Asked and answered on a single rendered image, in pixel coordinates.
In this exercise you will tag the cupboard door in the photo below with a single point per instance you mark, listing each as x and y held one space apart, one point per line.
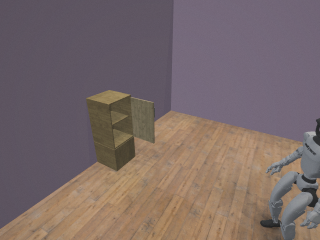
143 119

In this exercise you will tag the right robot hand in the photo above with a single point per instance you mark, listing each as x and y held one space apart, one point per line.
277 168

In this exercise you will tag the right robot upper arm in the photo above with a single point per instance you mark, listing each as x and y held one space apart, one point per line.
305 136

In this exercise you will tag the robot right shin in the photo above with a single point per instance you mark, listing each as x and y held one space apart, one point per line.
275 212

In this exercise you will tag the robot right forearm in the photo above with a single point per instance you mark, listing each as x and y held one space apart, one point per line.
290 158

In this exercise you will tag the robot torso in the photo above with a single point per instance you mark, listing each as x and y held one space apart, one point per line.
310 165

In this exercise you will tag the left robot hand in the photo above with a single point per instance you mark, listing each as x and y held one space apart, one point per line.
312 216

